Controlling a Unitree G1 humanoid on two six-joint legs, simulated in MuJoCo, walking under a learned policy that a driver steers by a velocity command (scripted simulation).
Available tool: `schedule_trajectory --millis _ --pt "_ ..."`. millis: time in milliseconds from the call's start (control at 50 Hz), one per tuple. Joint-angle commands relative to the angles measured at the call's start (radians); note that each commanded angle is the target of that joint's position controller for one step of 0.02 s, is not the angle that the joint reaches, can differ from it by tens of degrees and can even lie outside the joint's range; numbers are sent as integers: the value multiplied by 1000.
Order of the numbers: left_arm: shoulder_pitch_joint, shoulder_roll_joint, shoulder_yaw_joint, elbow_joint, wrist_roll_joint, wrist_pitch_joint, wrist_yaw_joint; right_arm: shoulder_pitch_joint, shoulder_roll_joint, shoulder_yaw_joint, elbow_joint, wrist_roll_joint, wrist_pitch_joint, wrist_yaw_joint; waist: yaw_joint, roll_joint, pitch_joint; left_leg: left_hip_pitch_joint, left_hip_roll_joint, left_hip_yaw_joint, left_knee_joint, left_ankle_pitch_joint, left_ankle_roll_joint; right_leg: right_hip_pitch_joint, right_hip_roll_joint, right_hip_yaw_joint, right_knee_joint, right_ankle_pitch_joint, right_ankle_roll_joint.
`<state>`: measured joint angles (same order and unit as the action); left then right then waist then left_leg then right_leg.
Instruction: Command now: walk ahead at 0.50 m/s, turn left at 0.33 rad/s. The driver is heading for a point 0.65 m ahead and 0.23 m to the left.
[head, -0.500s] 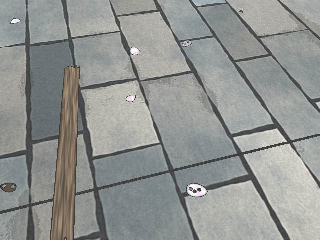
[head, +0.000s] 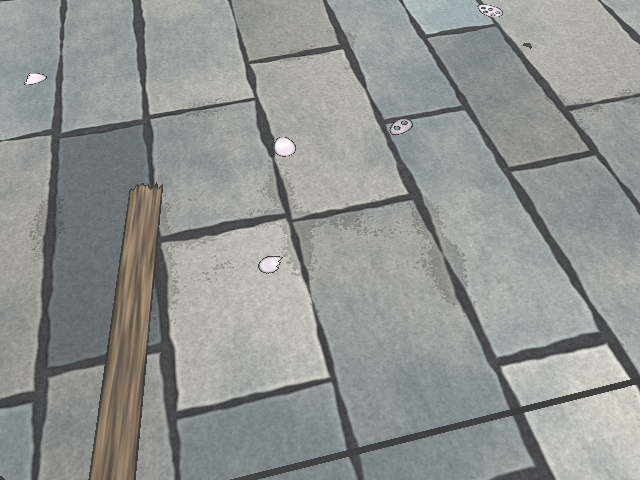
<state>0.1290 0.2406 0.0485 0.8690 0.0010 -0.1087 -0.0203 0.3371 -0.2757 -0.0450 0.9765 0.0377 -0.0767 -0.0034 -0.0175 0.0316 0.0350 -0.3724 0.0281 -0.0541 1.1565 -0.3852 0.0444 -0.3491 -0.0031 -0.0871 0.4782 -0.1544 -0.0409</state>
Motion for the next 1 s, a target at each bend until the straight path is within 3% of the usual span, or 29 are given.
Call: schedule_trajectory --millis 20,40,80,160,220,300,360,380,400,420,440,460,480,500,520,540,600,640,700,760,820,860,880,900,920,940,960,980,1000 --pt "53 82 19 -8 13 -14 1 -1 -72 -31 -65 0 6 -8 22 -142 -54 -225 113 -54 18 121 2 224 -258 243 -314 25 -122" --pt "53 86 22 0 15 -18 1 10 -45 -29 -64 0 19 -6 11 -133 -42 -214 116 -48 11 137 -2 194 -251 195 -332 74 -127" --pt "62 110 30 14 19 -23 8 -17 -36 -33 -86 -3 35 -7 0 -111 -14 -259 119 -53 -26 199 -11 175 -249 117 -354 159 -137" --pt "82 138 37 26 19 -16 30 -124 -31 -34 -138 -14 31 7 16 -88 19 -308 108 -35 -260 393 -24 208 -230 -2 -373 214 -126" --pt "123 163 44 35 9 -6 43 -240 -11 -21 -183 -20 26 28 58 -63 50 -300 96 34 -409 464 -16 256 -242 -60 -382 222 -118" --pt "187 183 55 56 -10 25 46 -337 -14 -17 -250 -17 27 55 81 -58 73 -359 78 78 -501 380 18 430 -293 -99 -307 333 -106" --pt "157 223 67 39 -18 49 53 -293 -58 -39 -274 -14 33 68 23 -105 7 -218 -3 160 -511 236 69 484 -299 -139 -136 754 -74" --pt "144 235 71 32 -19 58 56 -208 -89 -56 -262 -10 35 68 -29 -118 -45 -102 -45 183 -511 193 93 473 -290 -150 -2 879 -62" --pt "123 237 69 23 -22 64 58 -61 -139 -86 -229 -7 36 60 -113 -104 -122 112 -89 186 -576 238 129 399 -255 -169 200 869 -33" --pt "133 213 58 4 -7 58 58 94 -227 -123 -192 -7 45 37 -171 -2 -212 411 -3 3 -620 228 182 164 -207 -171 505 576 15" --pt "221 49 11 -48 22 27 40 62 -318 -132 -197 -4 40 29 -36 239 -275 711 241 -566 -717 92 364 -286 14 -68 845 -385 75" --pt "125 119 17 -71 -21 -21 24 98 -252 -109 -225 -18 25 34 -99 136 -386 781 306 -793 -862 8 401 -411 39 166 955 -452 54" --pt "32 159 28 -101 -55 -45 15 64 -194 -94 -220 -26 12 34 -109 87 -254 709 283 -650 -879 86 345 -498 -15 181 931 -356 26" --pt "22 155 26 -99 -44 -56 19 -3 -157 -84 -231 -19 3 34 -65 1 -172 562 237 -513 -871 187 304 -463 -64 179 841 -263 11" --pt "26 161 34 -86 -16 -55 27 -79 -126 -75 -249 -20 1 33 -20 -38 -122 416 197 -415 -877 294 276 -387 -96 175 750 -213 17" --pt "48 172 43 -82 -5 -41 28 -119 -101 -64 -268 -29 -1 30 14 -29 -107 325 169 -358 -899 374 264 -312 -117 182 700 -180 25" --pt "42 140 41 -101 12 -6 29 -107 -130 -68 -272 -24 -4 14 38 -22 -76 198 138 -277 -937 501 268 -257 -115 155 562 -124 73" --pt "-36 119 33 -132 17 2 33 -74 -159 -76 -266 -21 -2 -2 18 -13 -46 159 105 -229 -946 513 249 -273 -94 138 419 -8 100" --pt "-143 91 20 -166 11 -3 24 -33 -160 -77 -259 -16 10 -13 -27 29 -30 119 47 -180 -927 423 193 -207 -42 127 178 198 104" --pt "-216 101 20 -201 -5 -10 12 15 -159 -77 -243 -13 16 -13 -60 54 -24 135 62 -227 -903 342 168 -158 -8 132 67 270 95" --pt "-221 139 30 -215 -3 -24 0 35 -146 -74 -235 -13 28 -21 -52 69 -25 250 96 -300 -800 367 152 -165 2 155 -8 201 68" --pt "-158 157 38 -200 9 -37 -4 27 -139 -73 -238 -22 40 -30 -24 102 -53 311 95 -315 -690 546 122 -99 16 132 -38 162 31" --pt "-78 170 46 -180 23 -45 -1 4 -122 -66 -249 -21 42 -31 22 99 -101 310 49 -286 -589 665 89 21 17 109 -89 252 1" --pt "32 215 55 -171 46 -51 1 -14 -85 -50 -278 -34 38 -30 70 53 -228 216 -1 -247 -393 592 44 264 -105 198 -21 506 -61" --pt "134 267 65 -157 58 -40 4 139 -34 -33 -271 -36 33 -29 42 -190 -384 -70 -135 -161 -45 23 -33 627 -357 483 51 836 -232" --pt "187 239 64 -129 16 -20 -6 227 -87 -33 -262 -20 29 -23 36 -332 -487 -229 -152 -159 156 -319 -62 723 -471 745 -5 669 -324" --pt "134 178 47 -153 0 -6 -7 154 -162 -53 -249 -9 39 -24 61 -187 -369 -283 -99 -184 231 -256 -79 606 -418 661 -45 493 -280" --pt "67 140 30 -167 7 8 -4 43 -173 -56 -273 -12 53 -27 63 -112 -253 -297 -68 -137 215 -195 -88 471 -362 527 -63 446 -234" --pt "15 106 13 -165 15 14 -6 -12 -158 -55 -282 -24 66 -31 45 -70 -165 -273 -38 -117 146 -162 -94 326 -308 430 -93 477 -216"
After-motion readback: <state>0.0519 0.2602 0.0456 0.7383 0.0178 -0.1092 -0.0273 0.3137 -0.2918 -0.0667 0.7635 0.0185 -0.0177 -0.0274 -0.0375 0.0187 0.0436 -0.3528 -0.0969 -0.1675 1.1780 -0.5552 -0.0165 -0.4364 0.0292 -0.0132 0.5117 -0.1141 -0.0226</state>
